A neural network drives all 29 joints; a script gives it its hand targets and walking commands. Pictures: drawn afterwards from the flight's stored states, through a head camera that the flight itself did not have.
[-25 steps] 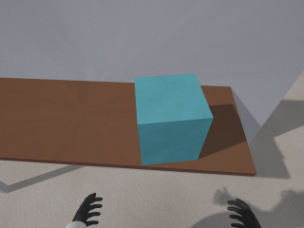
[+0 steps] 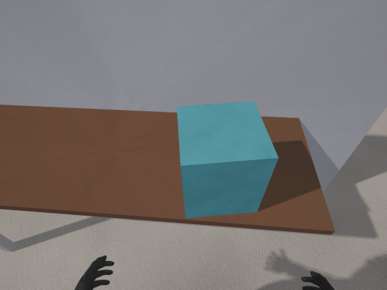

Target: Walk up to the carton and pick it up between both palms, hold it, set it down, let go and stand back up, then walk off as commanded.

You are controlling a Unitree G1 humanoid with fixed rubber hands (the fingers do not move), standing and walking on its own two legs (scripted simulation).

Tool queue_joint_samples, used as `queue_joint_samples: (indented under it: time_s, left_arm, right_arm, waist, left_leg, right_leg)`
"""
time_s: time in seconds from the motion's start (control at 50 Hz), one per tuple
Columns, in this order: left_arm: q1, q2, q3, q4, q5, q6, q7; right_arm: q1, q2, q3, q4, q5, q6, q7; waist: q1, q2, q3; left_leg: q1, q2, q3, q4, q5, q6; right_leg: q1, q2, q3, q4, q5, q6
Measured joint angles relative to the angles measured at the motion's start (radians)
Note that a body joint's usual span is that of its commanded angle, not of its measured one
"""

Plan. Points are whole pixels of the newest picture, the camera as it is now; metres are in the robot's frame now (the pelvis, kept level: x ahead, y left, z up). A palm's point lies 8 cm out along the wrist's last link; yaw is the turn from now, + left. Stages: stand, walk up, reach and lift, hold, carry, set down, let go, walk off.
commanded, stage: stand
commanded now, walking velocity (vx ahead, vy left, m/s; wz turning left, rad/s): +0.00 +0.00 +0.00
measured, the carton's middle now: (218, 161) +0.45 -0.03 -0.04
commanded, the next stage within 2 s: walk off in 1.46 s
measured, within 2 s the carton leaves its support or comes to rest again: neither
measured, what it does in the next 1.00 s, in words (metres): stands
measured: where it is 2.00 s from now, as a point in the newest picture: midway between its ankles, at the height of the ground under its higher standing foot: outside the picture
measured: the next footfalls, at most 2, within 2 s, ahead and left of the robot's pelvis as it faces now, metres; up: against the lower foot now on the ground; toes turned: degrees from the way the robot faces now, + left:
left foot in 2.00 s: -0.07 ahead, +0.13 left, +0.00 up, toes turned -1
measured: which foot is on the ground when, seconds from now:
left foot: down 0.00-1.00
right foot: down 0.00-1.00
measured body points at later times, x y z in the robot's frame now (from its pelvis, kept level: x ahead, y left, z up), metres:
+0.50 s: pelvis -0.02 +0.01 +0.00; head -0.03 +0.01 +0.45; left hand +0.06 +0.30 -0.12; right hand +0.07 -0.28 -0.12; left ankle -0.03 +0.13 -0.74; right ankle +0.01 -0.13 -0.74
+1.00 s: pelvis -0.02 +0.00 +0.01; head -0.03 +0.00 +0.46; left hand +0.02 +0.31 -0.12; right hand +0.06 -0.30 -0.12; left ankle -0.03 +0.13 -0.74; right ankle +0.01 -0.13 -0.74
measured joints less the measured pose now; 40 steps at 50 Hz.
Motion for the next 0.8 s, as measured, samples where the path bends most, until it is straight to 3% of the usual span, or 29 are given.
queue_joint_samples:
  time_s: [0.18,0.38,0.8]
  left_arm:
    - [0.024,0.087,0.021,0.149,-0.002,-0.038,-0.012]
    - [0.018,0.077,-0.005,0.269,-0.003,-0.047,-0.017]
    - [-0.004,0.09,-0.004,0.391,-0.014,-0.053,-0.019]
  right_arm:
    - [0.034,-0.101,-0.021,0.054,0.015,0.037,-0.001]
    - [0.013,-0.098,0.004,0.114,0.019,0.041,0.005]
    - [-0.011,-0.098,0.021,0.22,0.024,0.043,0.008]
  waist:
    - [-0.002,-0.014,-0.036]
    - [-0.013,-0.004,-0.015]
    - [0.0,0.004,0.006]
  left_leg:
    - [-0.017,-0.005,-0.009,0.019,-0.011,0.004]
    - [-0.003,-0.014,-0.011,-0.012,0.02,0.011]
    - [0.002,-0.015,-0.011,-0.072,0.077,0.01]
  right_leg:
    - [-0.007,-0.006,-0.008,0.006,-0.005,0.004]
    - [0.011,-0.013,-0.01,-0.03,0.026,0.007]
    - [0.02,-0.012,-0.011,-0.097,0.086,0.006]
